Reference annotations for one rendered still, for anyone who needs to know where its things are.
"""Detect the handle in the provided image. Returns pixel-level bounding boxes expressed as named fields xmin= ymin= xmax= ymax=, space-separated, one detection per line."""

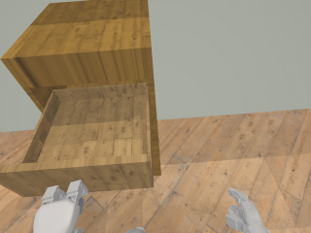
xmin=64 ymin=196 xmax=85 ymax=215

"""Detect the left robot hand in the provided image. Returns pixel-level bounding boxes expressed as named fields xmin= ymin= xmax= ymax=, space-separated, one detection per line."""
xmin=33 ymin=180 xmax=89 ymax=233

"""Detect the cabinet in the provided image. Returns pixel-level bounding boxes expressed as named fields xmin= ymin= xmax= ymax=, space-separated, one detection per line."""
xmin=0 ymin=0 xmax=161 ymax=176

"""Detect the robot right forearm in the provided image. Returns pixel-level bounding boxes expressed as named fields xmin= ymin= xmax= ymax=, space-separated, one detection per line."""
xmin=246 ymin=223 xmax=270 ymax=233

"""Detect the right robot hand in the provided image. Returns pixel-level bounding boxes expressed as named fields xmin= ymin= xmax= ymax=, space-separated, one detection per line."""
xmin=225 ymin=187 xmax=263 ymax=233

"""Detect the drawer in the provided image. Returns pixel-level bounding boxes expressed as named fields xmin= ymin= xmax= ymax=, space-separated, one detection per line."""
xmin=0 ymin=83 xmax=154 ymax=198

